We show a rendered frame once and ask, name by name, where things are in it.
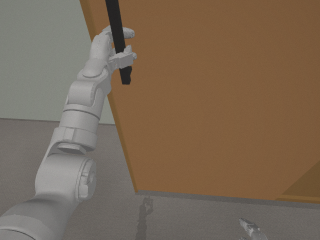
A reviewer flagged left robot forearm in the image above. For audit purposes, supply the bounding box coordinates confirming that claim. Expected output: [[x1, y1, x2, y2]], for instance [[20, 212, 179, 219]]
[[35, 58, 112, 193]]

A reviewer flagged wardrobe door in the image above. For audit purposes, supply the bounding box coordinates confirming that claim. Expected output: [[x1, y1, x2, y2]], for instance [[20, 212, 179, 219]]
[[89, 0, 320, 200], [282, 160, 320, 198]]

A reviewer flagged right robot hand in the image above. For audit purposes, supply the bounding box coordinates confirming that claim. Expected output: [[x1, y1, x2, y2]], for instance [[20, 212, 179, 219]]
[[239, 218, 268, 240]]

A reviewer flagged handle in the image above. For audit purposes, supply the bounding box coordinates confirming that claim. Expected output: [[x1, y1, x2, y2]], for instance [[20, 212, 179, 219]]
[[105, 0, 132, 85]]

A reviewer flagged robot left upper arm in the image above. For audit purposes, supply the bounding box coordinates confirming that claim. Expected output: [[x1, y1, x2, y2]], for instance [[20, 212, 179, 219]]
[[0, 153, 97, 240]]

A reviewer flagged left robot hand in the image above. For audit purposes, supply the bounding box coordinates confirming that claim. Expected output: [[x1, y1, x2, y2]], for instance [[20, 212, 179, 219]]
[[89, 25, 137, 75]]

